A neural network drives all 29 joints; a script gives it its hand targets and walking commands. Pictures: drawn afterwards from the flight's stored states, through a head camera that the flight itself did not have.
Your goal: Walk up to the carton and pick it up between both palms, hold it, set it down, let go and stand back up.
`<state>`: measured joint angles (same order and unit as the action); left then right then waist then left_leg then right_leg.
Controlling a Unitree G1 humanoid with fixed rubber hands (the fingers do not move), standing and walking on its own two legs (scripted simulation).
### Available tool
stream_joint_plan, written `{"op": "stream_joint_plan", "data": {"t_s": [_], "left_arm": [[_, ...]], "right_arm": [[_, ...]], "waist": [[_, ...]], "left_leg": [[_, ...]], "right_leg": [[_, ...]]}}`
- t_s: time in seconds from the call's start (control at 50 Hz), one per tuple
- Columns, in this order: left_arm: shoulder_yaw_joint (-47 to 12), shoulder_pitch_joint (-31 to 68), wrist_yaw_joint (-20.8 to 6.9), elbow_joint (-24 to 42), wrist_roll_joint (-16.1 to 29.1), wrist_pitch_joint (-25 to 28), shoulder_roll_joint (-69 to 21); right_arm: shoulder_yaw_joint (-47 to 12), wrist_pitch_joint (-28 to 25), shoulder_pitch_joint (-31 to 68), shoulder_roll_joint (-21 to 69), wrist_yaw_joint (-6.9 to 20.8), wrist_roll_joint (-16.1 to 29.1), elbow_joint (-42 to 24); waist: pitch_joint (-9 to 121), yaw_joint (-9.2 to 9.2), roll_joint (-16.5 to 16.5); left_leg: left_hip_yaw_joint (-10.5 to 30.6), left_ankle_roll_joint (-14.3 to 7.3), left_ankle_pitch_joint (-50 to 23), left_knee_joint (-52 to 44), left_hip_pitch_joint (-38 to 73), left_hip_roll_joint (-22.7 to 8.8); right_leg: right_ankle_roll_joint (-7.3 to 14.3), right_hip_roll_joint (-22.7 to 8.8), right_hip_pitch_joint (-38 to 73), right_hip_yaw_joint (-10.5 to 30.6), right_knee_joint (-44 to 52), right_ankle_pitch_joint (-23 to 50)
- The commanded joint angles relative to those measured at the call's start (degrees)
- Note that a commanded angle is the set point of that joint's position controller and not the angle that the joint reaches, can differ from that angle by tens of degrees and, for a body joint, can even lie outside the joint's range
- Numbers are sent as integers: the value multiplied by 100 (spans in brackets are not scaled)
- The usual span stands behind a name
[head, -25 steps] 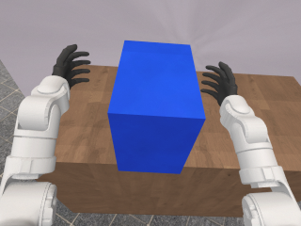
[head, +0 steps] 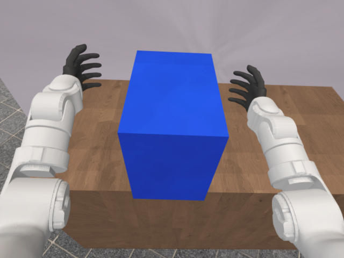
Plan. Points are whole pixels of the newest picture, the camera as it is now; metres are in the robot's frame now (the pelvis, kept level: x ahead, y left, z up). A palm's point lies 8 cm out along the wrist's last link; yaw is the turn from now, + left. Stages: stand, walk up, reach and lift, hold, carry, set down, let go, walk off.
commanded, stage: reach and lift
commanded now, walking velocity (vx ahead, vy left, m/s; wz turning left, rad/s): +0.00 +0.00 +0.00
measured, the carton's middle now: (171, 127) +0.43 +0.00 +0.06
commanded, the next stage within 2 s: none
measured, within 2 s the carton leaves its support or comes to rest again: neither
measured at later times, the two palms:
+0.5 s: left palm (87, 110) +0.44 +0.20 +0.11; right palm (254, 117) +0.42 -0.20 +0.11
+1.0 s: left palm (107, 114) +0.45 +0.16 +0.09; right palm (240, 118) +0.44 -0.17 +0.09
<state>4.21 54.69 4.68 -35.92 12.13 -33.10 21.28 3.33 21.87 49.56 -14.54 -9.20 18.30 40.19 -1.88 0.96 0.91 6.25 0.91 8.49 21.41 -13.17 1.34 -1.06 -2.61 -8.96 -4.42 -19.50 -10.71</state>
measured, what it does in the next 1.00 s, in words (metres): stands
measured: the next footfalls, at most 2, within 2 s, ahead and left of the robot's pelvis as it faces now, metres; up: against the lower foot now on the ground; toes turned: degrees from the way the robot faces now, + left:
none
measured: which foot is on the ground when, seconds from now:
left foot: down 0.00-1.00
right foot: down 0.00-1.00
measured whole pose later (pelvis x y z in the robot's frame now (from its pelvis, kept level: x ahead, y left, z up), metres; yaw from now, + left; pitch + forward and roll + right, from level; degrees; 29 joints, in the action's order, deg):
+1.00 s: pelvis +0.01 +0.00 +0.00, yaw +0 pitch +10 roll -1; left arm 3.0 49.1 3.7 -59.1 10.2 5.7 10.4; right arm 3.2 -2.8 49.5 -10.5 -6.5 11.9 59.5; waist 3.9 1.0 -0.6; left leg 6.2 0.9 8.8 23.7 -24.4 1.0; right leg -1.2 -2.2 -19.3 -4.4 -19.7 -9.9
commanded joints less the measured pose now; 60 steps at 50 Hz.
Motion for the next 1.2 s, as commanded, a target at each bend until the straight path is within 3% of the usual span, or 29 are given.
{"op": "stream_joint_plan", "data": {"t_s": [0.0,0.1,0.22,0.34,0.52,0.78,1.02,1.18], "left_arm": [[-120,2822,-103,883,362,765,837],[-151,2591,-209,-278,262,1372,617],[-443,2747,-204,-383,444,2336,369],[-395,2336,-246,-1240,308,3034,208],[-334,2116,-203,-1247,124,3985,-74],[-206,2037,-126,-1117,-194,4229,-561],[742,1994,-123,-886,-1273,4174,-1052],[1089,2056,-33,-774,-1811,3904,-1404]], "right_arm": [[421,-600,2935,-1122,2,36,-814],[281,-827,2749,-838,60,-178,73],[176,-1450,2812,-641,91,-241,36],[-61,-1845,2459,-500,176,-337,828],[-250,-2563,2186,-332,343,-340,945],[-208,-2771,2108,-1,441,-501,1127],[421,-2904,2113,773,217,-1264,1040],[917,-2959,2093,1197,-40,-1749,1000]], "waist": [[4302,371,-450],[3836,271,-341],[4508,252,-409],[4521,86,-405],[5364,-73,-499],[5637,-61,-534],[5263,-117,-322],[4936,-11,-277]], "left_leg": [[-623,246,-2330,367,1517,-127],[-621,212,-1728,208,1113,-142],[-605,286,-2105,406,1267,-168],[-639,335,-2053,456,1149,-200],[-682,494,-2790,797,1268,-195],[-652,535,-2954,840,1212,-199],[-786,457,-2982,693,844,-158],[-919,406,-2751,572,798,-133]], "right_leg": [[82,679,168,109,111,1998],[105,619,-32,151,180,1464],[145,629,-383,95,95,1517],[170,601,-707,102,100,1233],[195,637,-1051,71,-34,1543],[191,631,-1126,91,-52,1642],[11,607,-344,155,-89,2024],[-71,626,-23,119,-69,1961]]}}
